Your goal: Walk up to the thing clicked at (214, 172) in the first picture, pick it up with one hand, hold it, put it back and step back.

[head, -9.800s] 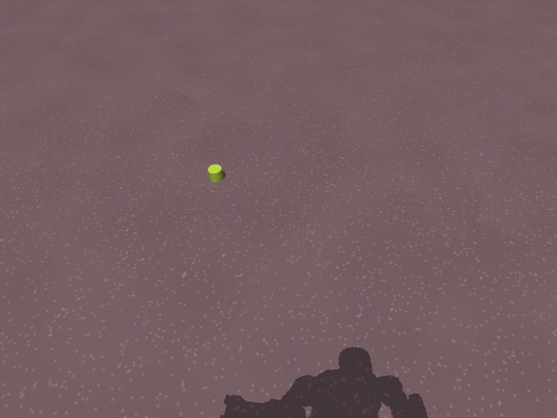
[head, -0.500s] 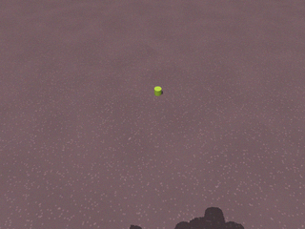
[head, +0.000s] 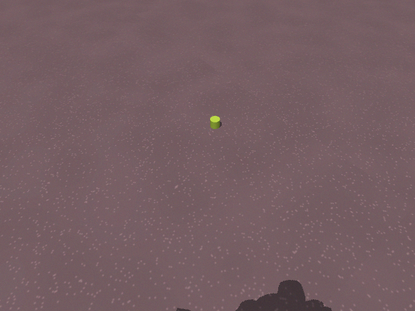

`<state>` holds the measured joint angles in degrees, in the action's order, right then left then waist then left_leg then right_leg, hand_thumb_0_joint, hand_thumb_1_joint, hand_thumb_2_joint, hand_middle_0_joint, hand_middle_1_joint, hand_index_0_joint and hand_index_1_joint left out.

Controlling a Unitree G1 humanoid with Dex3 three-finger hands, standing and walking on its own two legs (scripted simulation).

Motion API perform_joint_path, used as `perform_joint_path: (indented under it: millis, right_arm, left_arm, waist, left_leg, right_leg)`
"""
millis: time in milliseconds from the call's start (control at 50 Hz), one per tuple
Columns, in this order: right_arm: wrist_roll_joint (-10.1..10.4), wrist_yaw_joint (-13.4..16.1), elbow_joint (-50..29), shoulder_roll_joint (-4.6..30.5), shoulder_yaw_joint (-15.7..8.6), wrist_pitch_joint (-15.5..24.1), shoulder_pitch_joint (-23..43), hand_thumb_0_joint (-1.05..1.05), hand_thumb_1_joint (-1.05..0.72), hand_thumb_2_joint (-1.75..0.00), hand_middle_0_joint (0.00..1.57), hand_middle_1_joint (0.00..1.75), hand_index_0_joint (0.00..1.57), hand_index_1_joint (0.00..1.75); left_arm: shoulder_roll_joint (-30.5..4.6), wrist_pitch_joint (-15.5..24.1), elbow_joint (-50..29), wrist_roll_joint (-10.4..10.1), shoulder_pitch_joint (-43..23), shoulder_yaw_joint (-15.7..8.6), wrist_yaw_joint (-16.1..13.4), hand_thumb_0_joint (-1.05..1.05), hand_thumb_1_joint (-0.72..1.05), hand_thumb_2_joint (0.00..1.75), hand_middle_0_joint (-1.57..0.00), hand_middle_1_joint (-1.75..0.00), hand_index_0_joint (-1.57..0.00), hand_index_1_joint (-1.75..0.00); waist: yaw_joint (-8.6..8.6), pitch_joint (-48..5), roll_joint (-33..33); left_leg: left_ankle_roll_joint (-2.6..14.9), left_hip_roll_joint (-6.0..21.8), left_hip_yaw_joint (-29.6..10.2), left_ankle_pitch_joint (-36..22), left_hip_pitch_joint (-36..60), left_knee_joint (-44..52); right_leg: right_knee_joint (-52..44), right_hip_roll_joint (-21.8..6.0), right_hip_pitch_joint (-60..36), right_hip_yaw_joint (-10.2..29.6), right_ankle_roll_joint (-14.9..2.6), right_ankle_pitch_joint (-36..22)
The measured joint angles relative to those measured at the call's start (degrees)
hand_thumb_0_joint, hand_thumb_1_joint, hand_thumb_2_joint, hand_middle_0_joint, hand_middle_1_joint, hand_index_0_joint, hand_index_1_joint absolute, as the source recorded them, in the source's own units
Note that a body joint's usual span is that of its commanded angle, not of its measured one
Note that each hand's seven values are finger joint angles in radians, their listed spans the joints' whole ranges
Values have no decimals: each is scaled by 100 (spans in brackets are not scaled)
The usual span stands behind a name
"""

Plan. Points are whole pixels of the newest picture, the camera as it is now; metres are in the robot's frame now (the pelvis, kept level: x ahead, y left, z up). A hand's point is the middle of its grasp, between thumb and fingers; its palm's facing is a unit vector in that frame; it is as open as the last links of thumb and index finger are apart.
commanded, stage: stand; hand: left
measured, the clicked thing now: (215, 122) +1.44 -0.02 -0.75
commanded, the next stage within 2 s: walk up in 0.88 s
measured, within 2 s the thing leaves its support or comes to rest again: neither
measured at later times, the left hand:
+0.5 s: hand out of the picture +0.08 +0.26 -0.16, palm faces -0.04 -0.94 -0.35, open 7.4 cm
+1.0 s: hand out of the picture +0.09 +0.27 -0.15, palm faces -0.15 -0.91 -0.38, open 7.4 cm
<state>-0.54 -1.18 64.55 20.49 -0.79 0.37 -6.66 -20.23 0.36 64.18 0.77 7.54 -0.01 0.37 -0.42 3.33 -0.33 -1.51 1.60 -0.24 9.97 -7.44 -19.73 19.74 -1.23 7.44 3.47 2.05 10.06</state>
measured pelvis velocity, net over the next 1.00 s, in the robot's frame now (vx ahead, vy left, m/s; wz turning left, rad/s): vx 0.03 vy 0.01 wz -0.12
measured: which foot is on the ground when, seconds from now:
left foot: down 0.00-1.00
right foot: down 0.00-0.96, up 0.98-1.00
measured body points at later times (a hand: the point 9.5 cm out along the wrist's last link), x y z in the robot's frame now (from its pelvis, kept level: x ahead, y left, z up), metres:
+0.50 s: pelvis +0.01 +0.00 +0.00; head +0.03 +0.00 +0.45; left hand +0.08 +0.30 -0.13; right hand +0.09 -0.30 -0.13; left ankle +0.01 +0.14 -0.75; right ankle +0.01 -0.14 -0.75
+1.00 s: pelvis +0.03 +0.01 -0.01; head +0.04 -0.02 +0.44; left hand +0.09 +0.32 -0.12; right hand +0.11 -0.32 -0.13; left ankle +0.01 +0.13 -0.75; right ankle +0.01 -0.14 -0.73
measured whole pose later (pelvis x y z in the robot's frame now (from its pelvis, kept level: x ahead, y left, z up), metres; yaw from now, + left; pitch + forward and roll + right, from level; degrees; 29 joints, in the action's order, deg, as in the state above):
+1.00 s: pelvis +0.03 +0.01 -0.01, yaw -7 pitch +0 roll +1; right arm -2.7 -5.0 54.8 23.8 -4.9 1.1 -5.6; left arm -20.9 -0.3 61.2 0.6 13.7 -1.5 1.9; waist -0.7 1.7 -2.5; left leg 1.9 2.7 6.6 19.6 -9.8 -27.3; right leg 37.3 -2.1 17.4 3.5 -0.7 22.9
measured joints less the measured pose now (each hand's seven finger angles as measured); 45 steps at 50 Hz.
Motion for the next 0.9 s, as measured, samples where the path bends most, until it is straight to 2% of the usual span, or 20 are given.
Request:
perform_joint_path:
  millis: [880, 900]
  right_arm:
    - [9, 35, -88, -10, 17, 5, 81, 1, -91, -89, 20, 30, 20, 30]
    - [-54, -45, -179, -5, -59, -25, 74, 1, -91, -89, 20, 30, 20, 30]
  left_arm:
    - [1, 4, -49, 0, -71, 5, -31, 1, 90, 90, -20, -30, -20, -30]
    - [-12, 2, -137, -20, -6, -25, 8, 1, 90, 90, -20, -30, -20, -30]
  waist:
    - [13, 20, 1]
    - [38, 0, 14]
  left_leg:
    - [15, -13, -23, 145, 56, -23]
    - [78, -3, 68, 396, -20, -192]
  right_leg:
    - [-53, -20, -104, -34, 14, 117]
    - [69, -18, -14, 24, -32, 180]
